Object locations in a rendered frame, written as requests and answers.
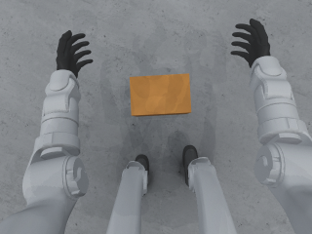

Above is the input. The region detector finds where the robot left upper arm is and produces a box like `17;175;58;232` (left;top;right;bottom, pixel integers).
0;155;89;234

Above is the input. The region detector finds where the robot right forearm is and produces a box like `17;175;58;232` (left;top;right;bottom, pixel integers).
249;56;312;147

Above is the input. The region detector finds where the right robot hand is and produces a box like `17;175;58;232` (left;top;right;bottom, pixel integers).
230;19;271;68

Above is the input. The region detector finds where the carton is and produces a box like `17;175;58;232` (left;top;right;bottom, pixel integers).
130;73;192;117

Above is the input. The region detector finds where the robot right upper arm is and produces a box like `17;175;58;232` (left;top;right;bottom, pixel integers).
253;142;312;234

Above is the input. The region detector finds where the robot left forearm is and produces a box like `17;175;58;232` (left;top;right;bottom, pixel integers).
22;69;81;201

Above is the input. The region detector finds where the left robot hand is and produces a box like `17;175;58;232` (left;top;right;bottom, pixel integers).
56;30;93;78

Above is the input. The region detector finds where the robot left thigh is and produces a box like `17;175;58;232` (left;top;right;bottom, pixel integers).
105;166;148;234

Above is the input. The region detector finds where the left robot shin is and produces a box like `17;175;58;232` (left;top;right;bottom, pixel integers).
121;161;144;177

